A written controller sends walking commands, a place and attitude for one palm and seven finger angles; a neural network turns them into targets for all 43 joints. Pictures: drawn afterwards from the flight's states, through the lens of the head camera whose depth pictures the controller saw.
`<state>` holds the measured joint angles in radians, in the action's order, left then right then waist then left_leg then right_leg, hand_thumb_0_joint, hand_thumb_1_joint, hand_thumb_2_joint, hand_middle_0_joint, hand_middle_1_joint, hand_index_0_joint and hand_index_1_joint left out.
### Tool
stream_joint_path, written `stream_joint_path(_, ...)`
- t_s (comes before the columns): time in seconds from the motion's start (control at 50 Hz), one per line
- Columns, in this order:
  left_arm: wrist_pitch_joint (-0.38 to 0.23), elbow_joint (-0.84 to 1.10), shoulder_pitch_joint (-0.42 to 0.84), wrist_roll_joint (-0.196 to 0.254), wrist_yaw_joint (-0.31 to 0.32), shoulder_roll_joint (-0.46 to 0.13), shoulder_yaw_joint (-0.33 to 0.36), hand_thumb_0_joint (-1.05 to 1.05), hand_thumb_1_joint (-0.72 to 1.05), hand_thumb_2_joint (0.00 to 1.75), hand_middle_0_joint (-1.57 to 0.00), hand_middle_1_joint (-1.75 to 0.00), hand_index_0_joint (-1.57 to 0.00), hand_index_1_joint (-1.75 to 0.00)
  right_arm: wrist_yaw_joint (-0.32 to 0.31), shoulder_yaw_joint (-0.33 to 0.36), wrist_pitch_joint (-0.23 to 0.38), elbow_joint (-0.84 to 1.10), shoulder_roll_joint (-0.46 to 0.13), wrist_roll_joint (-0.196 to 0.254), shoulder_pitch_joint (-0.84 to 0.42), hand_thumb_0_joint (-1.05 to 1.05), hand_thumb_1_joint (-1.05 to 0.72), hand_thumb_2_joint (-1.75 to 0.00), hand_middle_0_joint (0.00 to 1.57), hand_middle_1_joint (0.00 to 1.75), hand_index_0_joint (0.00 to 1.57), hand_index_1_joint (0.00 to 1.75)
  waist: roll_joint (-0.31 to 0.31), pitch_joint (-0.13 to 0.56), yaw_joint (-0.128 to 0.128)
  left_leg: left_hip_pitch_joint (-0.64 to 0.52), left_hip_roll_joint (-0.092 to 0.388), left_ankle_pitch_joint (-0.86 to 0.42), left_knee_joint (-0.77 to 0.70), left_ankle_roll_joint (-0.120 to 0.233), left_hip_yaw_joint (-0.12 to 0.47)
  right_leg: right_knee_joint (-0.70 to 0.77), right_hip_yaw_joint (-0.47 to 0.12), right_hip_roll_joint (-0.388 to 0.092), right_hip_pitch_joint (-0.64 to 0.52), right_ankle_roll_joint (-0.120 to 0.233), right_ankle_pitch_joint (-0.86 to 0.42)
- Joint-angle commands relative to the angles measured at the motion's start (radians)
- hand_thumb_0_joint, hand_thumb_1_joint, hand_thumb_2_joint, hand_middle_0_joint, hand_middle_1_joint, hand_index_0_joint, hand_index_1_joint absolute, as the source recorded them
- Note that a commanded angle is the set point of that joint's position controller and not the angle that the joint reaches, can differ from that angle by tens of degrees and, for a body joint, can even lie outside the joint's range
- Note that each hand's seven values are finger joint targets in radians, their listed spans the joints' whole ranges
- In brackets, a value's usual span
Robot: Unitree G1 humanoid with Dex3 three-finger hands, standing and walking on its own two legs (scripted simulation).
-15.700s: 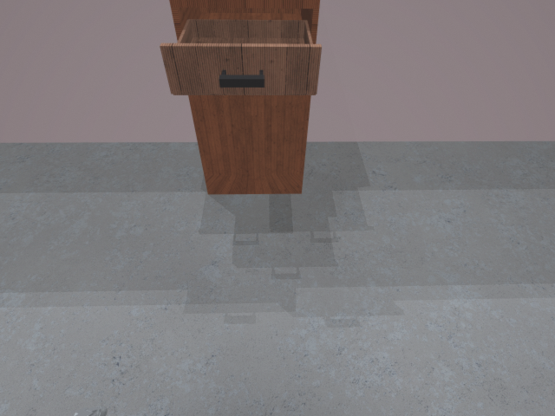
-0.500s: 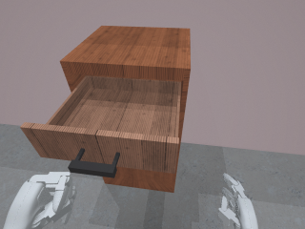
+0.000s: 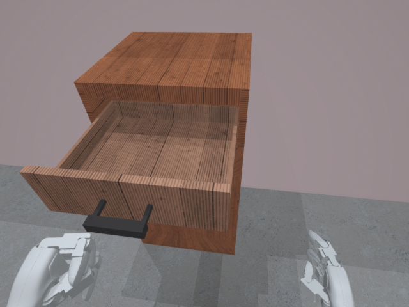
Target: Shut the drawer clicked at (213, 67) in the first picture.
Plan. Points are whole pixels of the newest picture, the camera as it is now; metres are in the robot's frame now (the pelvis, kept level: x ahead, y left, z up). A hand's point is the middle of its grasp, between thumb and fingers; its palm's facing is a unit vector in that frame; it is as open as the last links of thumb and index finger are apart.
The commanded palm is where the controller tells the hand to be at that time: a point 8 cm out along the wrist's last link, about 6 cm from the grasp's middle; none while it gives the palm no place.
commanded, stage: bring the fist close to the handle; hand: left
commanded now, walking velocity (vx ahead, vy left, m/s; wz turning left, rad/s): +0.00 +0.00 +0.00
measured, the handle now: (120, 216) +0.27 +0.21 +0.05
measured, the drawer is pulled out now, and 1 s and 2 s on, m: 0.29 0.29 0.25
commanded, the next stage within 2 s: push the drawer shut in 1.24 s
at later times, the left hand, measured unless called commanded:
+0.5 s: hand (112, 274) +0.15 +0.17 +0.08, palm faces +0.00 -1.00 -0.08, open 3.2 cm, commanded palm +0.11 +0.23 +0.08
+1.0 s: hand (124, 263) +0.18 +0.17 +0.05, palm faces -0.01 -1.00 -0.07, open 3.3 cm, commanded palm +0.14 +0.23 +0.05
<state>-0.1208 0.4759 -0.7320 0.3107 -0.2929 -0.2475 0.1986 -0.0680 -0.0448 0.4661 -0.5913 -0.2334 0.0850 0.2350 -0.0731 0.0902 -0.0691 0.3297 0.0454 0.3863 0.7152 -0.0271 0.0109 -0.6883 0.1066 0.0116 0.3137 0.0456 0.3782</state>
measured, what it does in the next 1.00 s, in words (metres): stands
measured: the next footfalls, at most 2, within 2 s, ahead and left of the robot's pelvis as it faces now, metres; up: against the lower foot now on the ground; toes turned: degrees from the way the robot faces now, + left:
none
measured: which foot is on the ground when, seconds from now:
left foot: down 0.00-1.00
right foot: down 0.00-1.00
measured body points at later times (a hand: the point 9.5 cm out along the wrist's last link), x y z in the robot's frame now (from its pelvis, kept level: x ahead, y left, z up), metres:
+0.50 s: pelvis +0.00 +0.01 -0.01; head +0.00 -0.01 +0.44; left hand +0.14 +0.22 +0.09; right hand +0.19 -0.21 -0.07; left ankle +0.00 +0.14 -0.72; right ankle +0.00 -0.09 -0.72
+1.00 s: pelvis -0.01 +0.01 -0.03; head +0.02 +0.00 +0.42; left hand +0.18 +0.23 +0.05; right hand +0.17 -0.22 -0.10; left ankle +0.00 +0.14 -0.72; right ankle -0.01 -0.09 -0.72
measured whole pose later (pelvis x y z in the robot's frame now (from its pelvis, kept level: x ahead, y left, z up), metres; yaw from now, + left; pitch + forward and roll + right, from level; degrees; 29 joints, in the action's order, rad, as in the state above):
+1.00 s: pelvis -0.01 +0.01 -0.03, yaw +0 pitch +9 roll -1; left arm -0.31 0.23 -0.56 0.22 -0.18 -0.19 0.09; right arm -0.04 -0.01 0.25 -0.53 -0.22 0.04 0.26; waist -0.04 0.11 0.01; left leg 0.64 0.03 0.47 0.95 -0.01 0.00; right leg -0.94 0.09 -0.02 0.63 0.03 0.47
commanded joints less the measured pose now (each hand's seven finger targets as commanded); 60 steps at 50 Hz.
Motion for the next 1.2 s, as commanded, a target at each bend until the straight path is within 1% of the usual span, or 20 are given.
stream_joint_path(0.0,-0.079,0.201,0.035,-0.005,0.014,-0.103,0.055,0.0,0.9,0.9,-1.4,-1.6,-1.4,-1.6,0.004,0.045,0.061,0.176,-0.09,-0.004,-0.136,0.0,-0.9,-0.9,0.2,0.3,0.2,0.3,0.057,-0.011,0.011,0.028,-0.059,-0.183,-0.069,0.054,-0.005,0.146,-0.09,-0.015,0.031,-0.041,-0.177)
stream_joint_path(0.02,-0.083,0.168,0.029,-0.009,0.019,-0.095,0.053,0.0,0.9,0.9,-1.4,-1.6,-1.4,-1.6,0.004,0.049,0.055,0.171,-0.088,-0.006,-0.131,0.0,-0.9,-0.9,0.2,0.3,0.2,0.3,0.087,-0.023,0.014,0.039,-0.057,-0.173,-0.066,0.053,-0.005,0.143,-0.087,-0.013,0.042,-0.041,-0.162)
stream_joint_path(0.06,-0.104,0.174,0.062,-0.015,0.027,-0.104,0.058,0.0,0.9,0.9,-1.4,-1.6,-1.4,-1.6,0.004,0.052,0.047,0.171,-0.091,-0.01,-0.126,0.0,-0.9,-0.9,0.2,0.3,0.2,0.3,0.079,-0.006,0.018,0.045,-0.059,-0.171,-0.056,0.053,-0.005,0.135,-0.093,-0.016,0.046,-0.043,-0.155)
stream_joint_path(0.08,-0.112,0.178,0.061,-0.022,0.032,-0.107,0.061,0.0,0.9,0.9,-1.4,-1.6,-1.4,-1.6,0.006,0.053,0.045,0.17,-0.091,-0.011,-0.136,0.0,-0.9,-0.9,0.2,0.3,0.2,0.3,0.043,-0.004,0.014,0.045,-0.061,-0.164,-0.053,0.053,-0.007,0.135,-0.094,-0.015,0.048,-0.038,-0.141)
stream_joint_path(0.24,-0.139,0.111,0.047,-0.032,0.028,-0.053,0.001,0.0,0.9,0.9,-1.4,-1.6,-1.4,-1.6,0.014,0.063,0.016,0.176,-0.091,-0.019,-0.116,0.0,-0.9,-0.9,0.2,0.3,0.2,0.3,0.073,0.032,0.028,0.078,-0.061,-0.203,-0.032,0.054,-0.003,0.074,-0.067,-0.015,0.061,-0.038,-0.227)
stream_joint_path(0.28,-0.15,0.112,0.044,-0.045,0.037,-0.056,0.0,0.0,0.9,0.9,-1.4,-1.6,-1.4,-1.6,0.017,0.066,0.007,0.172,-0.093,-0.023,-0.121,0.0,-0.9,-0.9,0.2,0.3,0.2,0.3,0.048,0.037,0.026,0.083,-0.062,-0.199,-0.028,0.053,-0.005,0.065,-0.061,-0.015,0.066,-0.034,-0.21)
stream_joint_path(0.32,-0.159,0.102,0.025,-0.049,0.045,-0.033,-0.021,0.0,0.9,0.9,-1.4,-1.6,-1.4,-1.6,0.021,0.071,-0.003,0.18,-0.087,-0.025,-0.11,0.0,-0.9,-0.9,0.2,0.3,0.2,0.3,0.081,0.034,0.03,0.097,-0.06,-0.203,-0.025,0.053,-0.003,0.047,-0.048,-0.012,0.081,-0.034,-0.219)
stream_joint_path(0.5,-0.22,0.069,0.038,-0.073,0.079,-0.021,-0.047,0.0,0.9,0.9,-1.4,-1.6,-1.4,-1.6,0.028,0.081,-0.056,0.191,-0.092,-0.036,-0.096,0.0,-0.9,-0.9,0.2,0.3,0.2,0.3,0.055,0.054,0.046,0.16,-0.06,-0.152,0.017,0.052,-0.001,-0.002,-0.047,-0.012,0.147,-0.029,-0.136)
stream_joint_path(0.52,-0.226,0.07,0.072,-0.07,0.077,-0.009,-0.066,0.0,0.9,0.9,-1.4,-1.6,-1.4,-1.6,0.028,0.08,-0.061,0.193,-0.095,-0.037,-0.092,0.0,-0.9,-0.9,0.2,0.3,0.2,0.3,0.064,0.05,0.061,0.168,-0.061,-0.142,0.025,0.053,0.002,-0.007,-0.046,-0.013,0.16,-0.032,-0.127)
stream_joint_path(0.58,-0.241,0.046,0.081,-0.08,0.085,-0.025,-0.056,0.0,0.9,0.9,-1.4,-1.6,-1.4,-1.6,0.028,0.084,-0.075,0.194,-0.099,-0.039,-0.098,0.0,-0.9,-0.9,0.2,0.3,0.2,0.3,0.069,0.051,0.06,0.198,-0.059,-0.118,0.041,0.053,0.004,-0.016,-0.053,-0.014,0.178,-0.03,-0.087)
stream_joint_path(0.64,-0.25,0.044,0.135,-0.077,0.087,0.001,-0.097,0.0,0.9,0.9,-1.4,-1.6,-1.4,-1.6,0.03,0.08,-0.087,0.209,-0.103,-0.041,-0.081,0.0,-0.9,-0.9,0.2,0.3,0.2,0.3,0.063,0.067,0.077,0.214,-0.06,-0.096,0.055,0.053,0.01,-0.038,-0.049,-0.015,0.206,-0.033,-0.067)
stream_joint_path(0.66,-0.251,0.027,0.135,-0.081,0.093,-0.023,-0.072,0.0,0.9,0.9,-1.4,-1.6,-1.4,-1.6,0.029,0.085,-0.092,0.206,-0.103,-0.04,-0.081,0.0,-0.9,-0.9,0.2,0.3,0.2,0.3,0.061,0.078,0.072,0.223,-0.058,-0.089,0.062,0.051,0.008,-0.042,-0.053,-0.015,0.208,-0.031,-0.052)
stream_joint_path(0.7,-0.253,0.015,0.149,-0.089,0.103,-0.004,-0.095,0.0,0.9,0.9,-1.4,-1.6,-1.4,-1.6,0.029,0.081,-0.103,0.214,-0.103,-0.044,-0.076,0.0,-0.9,-0.9,0.2,0.3,0.2,0.3,0.062,0.091,0.075,0.229,-0.059,-0.088,0.066,0.052,0.013,-0.057,-0.048,-0.015,0.216,-0.029,-0.05)
stream_joint_path(0.82,-0.252,-0.05,0.21,-0.088,0.116,-0.027,-0.064,0.0,0.9,0.9,-1.4,-1.6,-1.4,-1.6,0.026,0.082,-0.14,0.221,-0.107,-0.045,-0.068,0.0,-0.9,-0.9,0.2,0.3,0.2,0.3,0.076,0.113,0.077,0.278,-0.059,-0.085,0.097,0.05,0.006,-0.074,-0.066,-0.018,0.226,-0.031,-0.047)
stream_joint_path(0.88,-0.258,-0.023,0.164,-0.084,0.124,-0.063,-0.016,0.0,0.9,0.9,-1.4,-1.6,-1.4,-1.6,0.026,0.087,-0.152,0.225,-0.101,-0.042,-0.071,0.0,-0.9,-0.9,0.2,0.3,0.2,0.3,0.058,0.163,0.056,0.26,-0.056,-0.131,0.099,0.051,0.0,-0.078,-0.069,-0.018,0.183,-0.027,-0.098)
stream_joint_path(0.9,-0.257,-0.018,0.142,-0.078,0.119,-0.033,-0.042,0.0,0.9,0.9,-1.4,-1.6,-1.4,-1.6,0.028,0.085,-0.154,0.232,-0.096,-0.042,-0.063,0.0,-0.9,-0.9,0.2,0.3,0.2,0.3,0.062,0.174,0.06,0.257,-0.058,-0.147,0.101,0.052,-0.003,-0.081,-0.068,-0.02,0.174,-0.03,-0.126)
stream_joint_path(0.98,-0.257,-0.026,0.121,-0.07,0.111,-0.037,-0.037,0.0,0.9,0.9,-1.4,-1.6,-1.4,-1.6,0.031,0.089,-0.16,0.224,-0.096,-0.039,-0.074,0.0,-0.9,-0.9,0.2,0.3,0.2,0.3,0.065,0.145,0.066,0.263,-0.053,-0.174,0.106,0.052,0.002,-0.081,-0.064,-0.017,0.181,-0.03,-0.169)
stream_joint_path(1.0,-0.255,-0.035,0.099,-0.066,0.105,-0.009,-0.062,0.0,0.9,0.9,-1.4,-1.6,-1.4,-1.6,0.033,0.088,-0.163,0.227,-0.093,-0.039,-0.064,0.0,-0.9,-0.9,0.2,0.3,0.2,0.3,0.073,0.137,0.073,0.266,-0.055,-0.17,0.108,0.052,-0.001,-0.08,-0.062,-0.018,0.187,-0.034,-0.173)
stream_joint_path(1.1,-0.266,-0.03,0.103,-0.061,0.094,-0.039,-0.035,0.0,0.9,0.9,-1.4,-1.6,-1.4,-1.6,0.029,0.092,-0.175,0.227,-0.099,-0.039,-0.066,0.0,-0.9,-0.9,0.2,0.3,0.2,0.3,0.084,0.12,0.08,0.282,-0.056,-0.147,0.115,0.053,0.0,-0.077,-0.069,-0.018,0.203,-0.034,-0.141)
stream_joint_path(1.18,-0.29,-0.009,0.151,-0.051,0.086,-0.061,-0.014,0.0,0.9,0.9,-1.4,-1.6,-1.4,-1.6,0.023,0.092,-0.174,0.226,-0.104,-0.038,-0.066,0.0,-0.9,-0.9,0.2,0.3,0.2,0.3,0.051,0.128,0.083,0.277,-0.055,-0.129,0.126,0.052,0.004,-0.077,-0.073,-0.015,0.221,-0.031,-0.105)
